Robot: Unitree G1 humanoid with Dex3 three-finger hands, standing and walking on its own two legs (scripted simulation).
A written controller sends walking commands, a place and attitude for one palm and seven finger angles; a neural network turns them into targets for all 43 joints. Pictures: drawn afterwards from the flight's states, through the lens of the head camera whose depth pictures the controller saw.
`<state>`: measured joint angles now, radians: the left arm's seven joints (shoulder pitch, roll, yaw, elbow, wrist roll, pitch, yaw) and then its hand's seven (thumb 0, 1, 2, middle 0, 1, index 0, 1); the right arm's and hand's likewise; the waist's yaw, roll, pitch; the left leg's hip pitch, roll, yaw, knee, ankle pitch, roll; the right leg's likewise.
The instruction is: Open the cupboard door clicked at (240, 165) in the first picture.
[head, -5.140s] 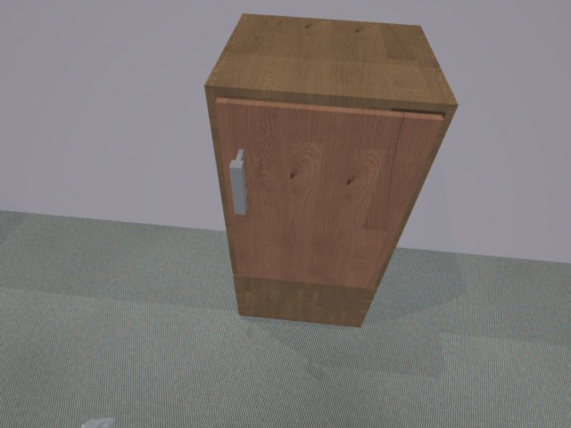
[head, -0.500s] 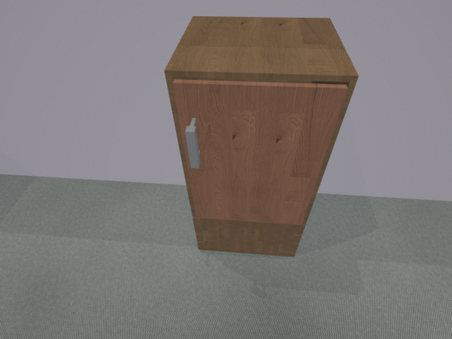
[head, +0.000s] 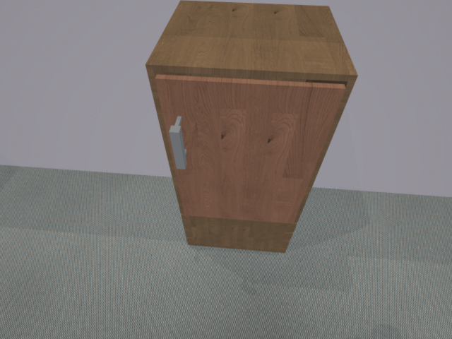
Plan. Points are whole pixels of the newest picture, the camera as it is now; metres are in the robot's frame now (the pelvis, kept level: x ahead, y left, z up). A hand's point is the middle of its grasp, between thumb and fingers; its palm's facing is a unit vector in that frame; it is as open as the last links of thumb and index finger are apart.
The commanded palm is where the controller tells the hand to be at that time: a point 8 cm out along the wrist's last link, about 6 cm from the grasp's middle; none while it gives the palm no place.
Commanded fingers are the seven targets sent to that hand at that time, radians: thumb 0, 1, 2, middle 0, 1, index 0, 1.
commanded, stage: look again from close up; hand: left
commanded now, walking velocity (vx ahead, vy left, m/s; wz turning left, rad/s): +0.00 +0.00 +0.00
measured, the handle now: (180, 143) +0.58 +0.16 -0.03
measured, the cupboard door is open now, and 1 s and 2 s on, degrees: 0 0 0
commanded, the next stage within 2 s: raise the hand with hooked fingers in 0.20 s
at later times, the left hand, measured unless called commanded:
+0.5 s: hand (132, 268) +0.24 +0.19 -0.01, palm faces +0.25 -0.96 -0.08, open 7.6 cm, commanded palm +0.13 +0.23 -0.06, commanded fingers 0.00 0.64 0.79 -0.22 -0.47 -0.22 -0.47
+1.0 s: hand (130, 295) +0.20 +0.19 -0.05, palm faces -0.15 -0.99 -0.05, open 10.2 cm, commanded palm +0.16 +0.26 -0.04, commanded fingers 0.00 0.06 0.54 -0.26 -0.84 -0.26 -0.84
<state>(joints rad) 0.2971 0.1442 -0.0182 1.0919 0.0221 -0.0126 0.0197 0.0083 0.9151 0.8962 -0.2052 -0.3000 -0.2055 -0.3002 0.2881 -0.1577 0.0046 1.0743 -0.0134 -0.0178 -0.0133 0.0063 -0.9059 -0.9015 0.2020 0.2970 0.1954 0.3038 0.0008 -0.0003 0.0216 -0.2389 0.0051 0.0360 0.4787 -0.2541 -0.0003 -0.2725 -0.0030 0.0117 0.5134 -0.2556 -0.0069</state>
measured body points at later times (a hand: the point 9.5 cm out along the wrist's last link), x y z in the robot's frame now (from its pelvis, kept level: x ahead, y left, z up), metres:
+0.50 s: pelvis +0.03 -0.01 -0.01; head +0.04 -0.03 +0.44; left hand +0.22 +0.24 -0.01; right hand +0.17 -0.26 -0.12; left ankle +0.00 +0.12 -0.74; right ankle +0.01 -0.11 -0.74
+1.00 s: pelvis -0.04 -0.01 -0.10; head +0.03 +0.00 +0.35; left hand +0.20 +0.24 -0.05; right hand +0.15 -0.22 -0.18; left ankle +0.00 +0.12 -0.74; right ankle +0.01 -0.11 -0.74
